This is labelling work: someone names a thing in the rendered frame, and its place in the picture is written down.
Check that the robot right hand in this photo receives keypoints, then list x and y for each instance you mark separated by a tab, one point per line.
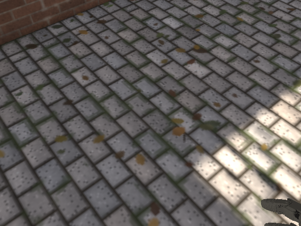
289	208

